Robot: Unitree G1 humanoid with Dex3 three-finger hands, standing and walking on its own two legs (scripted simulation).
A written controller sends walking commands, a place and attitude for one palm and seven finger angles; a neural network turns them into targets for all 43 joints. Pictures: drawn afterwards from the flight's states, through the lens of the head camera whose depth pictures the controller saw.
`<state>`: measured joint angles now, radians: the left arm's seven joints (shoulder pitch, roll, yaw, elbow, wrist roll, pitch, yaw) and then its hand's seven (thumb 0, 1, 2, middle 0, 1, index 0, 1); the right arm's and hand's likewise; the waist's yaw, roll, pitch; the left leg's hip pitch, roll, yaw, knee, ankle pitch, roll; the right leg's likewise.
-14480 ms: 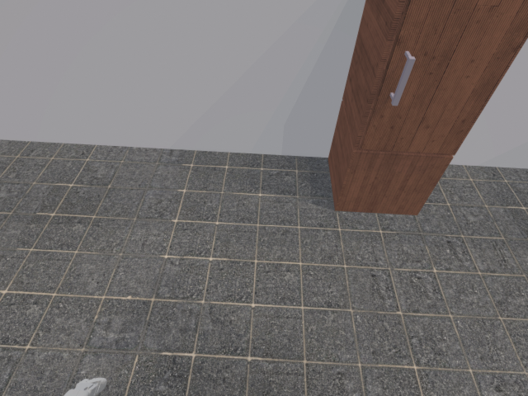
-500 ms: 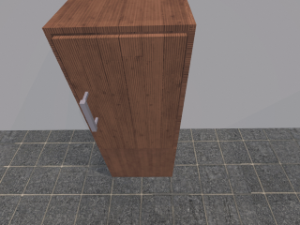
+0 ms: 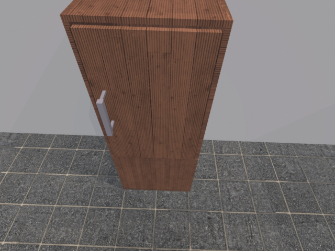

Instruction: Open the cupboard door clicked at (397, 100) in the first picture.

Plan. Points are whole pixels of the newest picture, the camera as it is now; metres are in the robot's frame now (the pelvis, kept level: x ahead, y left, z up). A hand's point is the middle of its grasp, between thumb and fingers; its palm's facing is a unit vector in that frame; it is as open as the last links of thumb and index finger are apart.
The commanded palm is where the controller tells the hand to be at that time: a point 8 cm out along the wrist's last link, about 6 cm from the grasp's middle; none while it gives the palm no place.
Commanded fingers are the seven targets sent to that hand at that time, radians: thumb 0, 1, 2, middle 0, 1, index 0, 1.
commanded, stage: come to a stop and stand still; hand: left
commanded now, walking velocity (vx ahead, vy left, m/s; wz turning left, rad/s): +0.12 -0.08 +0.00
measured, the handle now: (107, 114) +0.52 +0.24 -0.02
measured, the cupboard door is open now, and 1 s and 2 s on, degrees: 0 0 0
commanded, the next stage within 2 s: look again from close up in 0.76 s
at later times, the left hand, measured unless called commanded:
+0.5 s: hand out of the picture +0.02 +0.13 -0.17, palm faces +0.03 -0.99 -0.15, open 7.4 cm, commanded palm none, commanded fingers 0.00 0.90 0.90 -0.20 -0.30 -0.20 -0.30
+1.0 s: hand out of the picture +0.05 +0.17 -0.17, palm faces -0.01 -0.98 -0.22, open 7.3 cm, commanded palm none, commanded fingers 0.00 0.90 0.90 -0.20 -0.30 -0.20 -0.30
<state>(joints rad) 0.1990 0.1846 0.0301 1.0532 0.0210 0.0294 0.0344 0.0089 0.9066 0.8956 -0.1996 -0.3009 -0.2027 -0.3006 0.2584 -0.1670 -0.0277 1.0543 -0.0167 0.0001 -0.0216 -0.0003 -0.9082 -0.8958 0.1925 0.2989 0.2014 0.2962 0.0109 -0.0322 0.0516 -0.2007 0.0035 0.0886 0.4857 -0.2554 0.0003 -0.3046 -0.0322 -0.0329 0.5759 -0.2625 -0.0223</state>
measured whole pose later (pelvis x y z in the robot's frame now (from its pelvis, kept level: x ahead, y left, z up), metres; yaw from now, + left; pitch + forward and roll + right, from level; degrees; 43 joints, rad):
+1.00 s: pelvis +0.03 +0.00 +0.00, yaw +0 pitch -1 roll -2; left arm 0.27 0.14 -0.01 1.09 0.02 -0.05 0.05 0.01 0.91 0.90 -0.20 -0.30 -0.20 -0.30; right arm 0.25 -0.18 -0.02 1.06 0.00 -0.01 -0.03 0.01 -0.92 -0.90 0.19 0.30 0.20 0.30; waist -0.02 0.05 0.05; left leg -0.23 0.05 0.04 0.57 -0.36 0.00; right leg -0.22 0.05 -0.05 0.48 -0.25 -0.04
